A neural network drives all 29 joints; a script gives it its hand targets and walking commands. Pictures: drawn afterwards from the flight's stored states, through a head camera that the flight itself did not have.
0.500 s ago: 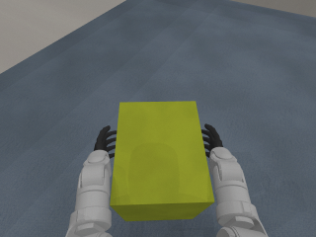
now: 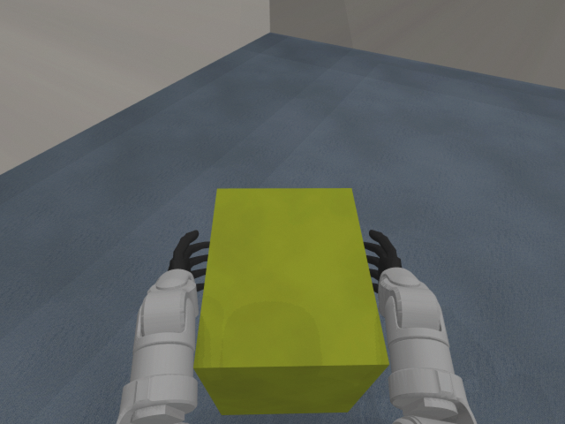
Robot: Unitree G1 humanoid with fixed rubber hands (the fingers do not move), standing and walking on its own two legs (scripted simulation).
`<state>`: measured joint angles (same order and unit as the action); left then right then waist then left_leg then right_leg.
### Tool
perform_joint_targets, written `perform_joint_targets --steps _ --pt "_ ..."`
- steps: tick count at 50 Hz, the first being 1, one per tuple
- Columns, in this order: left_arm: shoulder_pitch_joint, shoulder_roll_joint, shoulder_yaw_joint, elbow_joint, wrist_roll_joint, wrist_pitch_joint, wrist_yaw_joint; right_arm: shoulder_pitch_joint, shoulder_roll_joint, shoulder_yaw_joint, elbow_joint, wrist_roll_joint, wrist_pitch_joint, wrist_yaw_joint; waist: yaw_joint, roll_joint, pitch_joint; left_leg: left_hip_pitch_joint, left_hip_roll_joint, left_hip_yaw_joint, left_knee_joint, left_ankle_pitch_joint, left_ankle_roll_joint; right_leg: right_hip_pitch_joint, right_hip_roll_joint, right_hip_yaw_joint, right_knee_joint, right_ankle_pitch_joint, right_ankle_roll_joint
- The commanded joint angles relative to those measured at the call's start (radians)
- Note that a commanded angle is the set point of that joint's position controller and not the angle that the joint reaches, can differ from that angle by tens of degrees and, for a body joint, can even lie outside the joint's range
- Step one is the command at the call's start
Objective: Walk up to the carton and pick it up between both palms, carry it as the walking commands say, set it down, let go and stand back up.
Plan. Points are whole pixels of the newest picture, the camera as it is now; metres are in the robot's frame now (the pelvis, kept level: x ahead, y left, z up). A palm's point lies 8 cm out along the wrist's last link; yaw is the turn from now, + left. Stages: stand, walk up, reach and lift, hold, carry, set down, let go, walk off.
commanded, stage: reach and lift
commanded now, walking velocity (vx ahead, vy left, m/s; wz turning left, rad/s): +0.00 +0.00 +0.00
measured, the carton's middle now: (284, 304) +0.30 +0.01 -0.03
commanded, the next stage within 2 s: hold in 1.12 s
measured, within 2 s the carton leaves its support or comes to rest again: neither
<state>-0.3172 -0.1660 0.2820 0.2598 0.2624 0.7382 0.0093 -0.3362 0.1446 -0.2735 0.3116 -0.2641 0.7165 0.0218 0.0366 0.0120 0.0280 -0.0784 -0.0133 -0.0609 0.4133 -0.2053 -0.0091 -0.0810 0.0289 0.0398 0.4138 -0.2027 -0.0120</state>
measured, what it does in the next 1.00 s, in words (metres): stands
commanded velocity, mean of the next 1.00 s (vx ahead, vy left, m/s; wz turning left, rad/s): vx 0.00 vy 0.00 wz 0.00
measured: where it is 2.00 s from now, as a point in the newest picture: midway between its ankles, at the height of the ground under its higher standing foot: outside the picture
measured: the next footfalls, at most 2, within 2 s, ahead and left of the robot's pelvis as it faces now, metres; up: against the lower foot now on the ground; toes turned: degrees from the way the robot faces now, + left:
none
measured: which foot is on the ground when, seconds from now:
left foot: down 0.00-1.00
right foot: down 0.00-1.00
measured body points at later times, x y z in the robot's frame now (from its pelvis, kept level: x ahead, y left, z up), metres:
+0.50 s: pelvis +0.00 +0.01 +0.00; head -0.03 +0.01 +0.45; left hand +0.31 +0.16 +0.04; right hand +0.30 -0.15 +0.04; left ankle +0.02 +0.13 -0.74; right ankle +0.02 -0.11 -0.74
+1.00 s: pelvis +0.00 +0.01 +0.00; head -0.04 +0.01 +0.45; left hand +0.30 +0.16 +0.04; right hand +0.29 -0.15 +0.04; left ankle +0.02 +0.13 -0.74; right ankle +0.02 -0.11 -0.74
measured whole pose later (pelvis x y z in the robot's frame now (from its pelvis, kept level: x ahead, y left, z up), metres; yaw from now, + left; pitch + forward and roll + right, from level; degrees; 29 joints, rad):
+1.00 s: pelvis +0.00 +0.01 +0.00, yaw +0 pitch -7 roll +0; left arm -0.23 -0.14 0.19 0.19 0.23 0.76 0.01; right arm -0.22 0.14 -0.21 0.17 -0.24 0.76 0.01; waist -0.01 0.01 0.03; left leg -0.06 -0.02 -0.05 0.40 -0.20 0.00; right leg -0.06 0.02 0.05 0.39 -0.19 0.00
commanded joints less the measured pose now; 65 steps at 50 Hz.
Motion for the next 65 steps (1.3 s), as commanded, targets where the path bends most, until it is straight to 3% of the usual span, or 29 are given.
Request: perform_joint_targets --steps 1,10,41,65 --pt "-0.557 -0.92 -0.577 -0.007 -0.245 -0.014 -0.213 -0.572 0.899 0.547 -0.036 0.238 -0.02 0.22 -0.018 -0.012 -0.222 0.027 -0.063 -0.024 -0.064 0.088 0.007 0.055 0.044 0.048 -0.076 0.087 0.006" --pt "-0.576 -0.918 -0.589 -0.021 -0.253 -0.027 -0.217 -0.583 0.908 0.565 -0.07 0.256 -0.013 0.209 -0.042 -0.012 -0.251 0.005 -0.065 -0.025 -0.055 0.071 0.01 0.082 0.042 0.052 -0.07 0.099 0.007" --pt "-0.427 -0.901 -0.641 -0.112 -0.271 -0.014 -0.201 -0.434 0.859 0.623 -0.196 0.271 0.005 0.202 -0.044 -0.005 -0.263 0.061 -0.059 -0.041 -0.064 0.202 0.001 0.076 0.057 0.052 -0.067 0.184 0.005" --pt "-0.41 -0.866 -0.657 -0.15 -0.28 -0.015 -0.219 -0.4 0.896 0.645 -0.214 0.293 0.017 0.19 -0.045 -0.019 -0.215 0.0 -0.063 -0.032 -0.064 0.046 0.026 0.061 0.041 0.054 -0.075 0.073 0.008"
